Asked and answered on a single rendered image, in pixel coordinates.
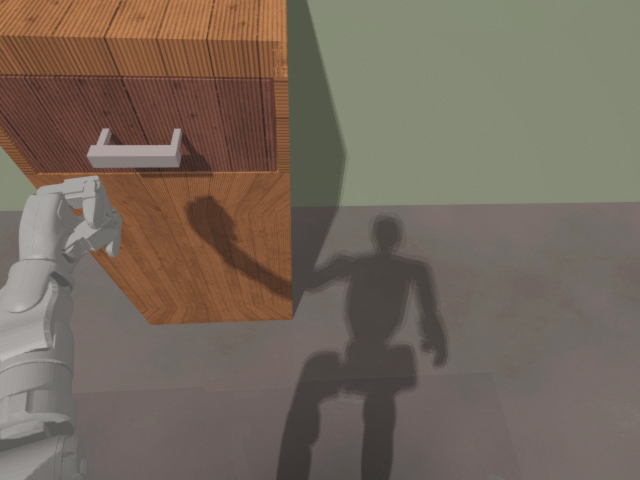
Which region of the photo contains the drawer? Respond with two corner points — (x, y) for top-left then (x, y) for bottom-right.
(0, 74), (276, 173)

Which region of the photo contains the left robot hand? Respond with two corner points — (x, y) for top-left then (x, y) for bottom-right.
(19, 175), (123, 274)

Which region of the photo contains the handle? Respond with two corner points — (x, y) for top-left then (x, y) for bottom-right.
(87, 128), (182, 168)

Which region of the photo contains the robot left forearm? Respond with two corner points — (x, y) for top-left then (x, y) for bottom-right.
(0, 259), (77, 452)

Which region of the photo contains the robot left upper arm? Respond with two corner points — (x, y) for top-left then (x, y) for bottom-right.
(0, 434), (92, 480)

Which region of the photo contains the cabinet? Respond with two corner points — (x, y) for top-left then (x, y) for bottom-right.
(0, 0), (293, 325)

